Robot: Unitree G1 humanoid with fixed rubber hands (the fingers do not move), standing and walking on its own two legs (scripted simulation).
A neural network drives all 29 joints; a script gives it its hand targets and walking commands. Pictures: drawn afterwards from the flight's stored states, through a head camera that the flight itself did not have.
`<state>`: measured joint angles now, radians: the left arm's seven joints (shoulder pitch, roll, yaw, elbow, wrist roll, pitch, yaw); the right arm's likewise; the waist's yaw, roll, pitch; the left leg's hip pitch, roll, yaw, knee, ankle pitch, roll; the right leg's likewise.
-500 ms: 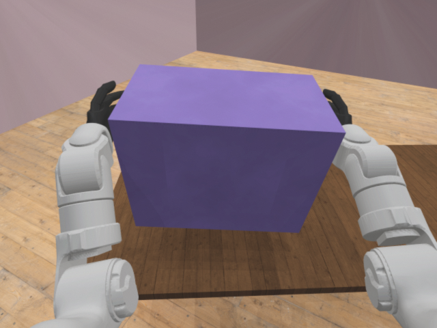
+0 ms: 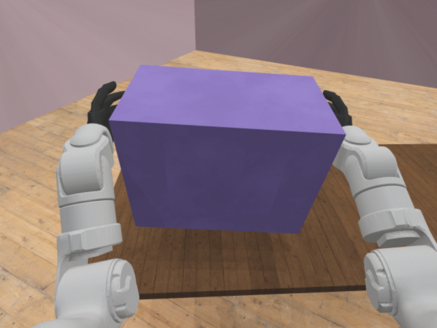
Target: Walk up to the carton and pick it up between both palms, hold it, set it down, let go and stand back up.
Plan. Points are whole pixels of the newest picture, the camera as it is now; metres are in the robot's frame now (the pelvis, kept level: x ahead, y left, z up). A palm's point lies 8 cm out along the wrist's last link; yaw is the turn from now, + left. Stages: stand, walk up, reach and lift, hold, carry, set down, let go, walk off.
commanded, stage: hold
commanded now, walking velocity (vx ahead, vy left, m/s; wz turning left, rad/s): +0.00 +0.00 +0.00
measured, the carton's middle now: (222, 152) +0.38 +0.00 +0.20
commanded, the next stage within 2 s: set down in 0.62 s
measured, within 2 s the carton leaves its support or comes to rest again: neither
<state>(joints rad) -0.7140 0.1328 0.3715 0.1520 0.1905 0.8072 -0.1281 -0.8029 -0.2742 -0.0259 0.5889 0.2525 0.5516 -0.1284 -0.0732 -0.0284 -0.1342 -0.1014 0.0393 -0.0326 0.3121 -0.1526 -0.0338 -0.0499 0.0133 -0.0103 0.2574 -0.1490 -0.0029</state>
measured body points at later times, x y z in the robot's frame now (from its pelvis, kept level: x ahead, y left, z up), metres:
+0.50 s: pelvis +0.00 +0.00 +0.00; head -0.07 +0.02 +0.44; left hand +0.37 +0.20 +0.26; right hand +0.38 -0.20 +0.24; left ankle +0.01 +0.14 -0.75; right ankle +0.00 -0.12 -0.75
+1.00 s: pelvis +0.01 +0.00 +0.00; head -0.06 +0.03 +0.44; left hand +0.38 +0.21 +0.30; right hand +0.38 -0.19 +0.25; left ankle +0.01 +0.14 -0.75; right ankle +0.00 -0.12 -0.75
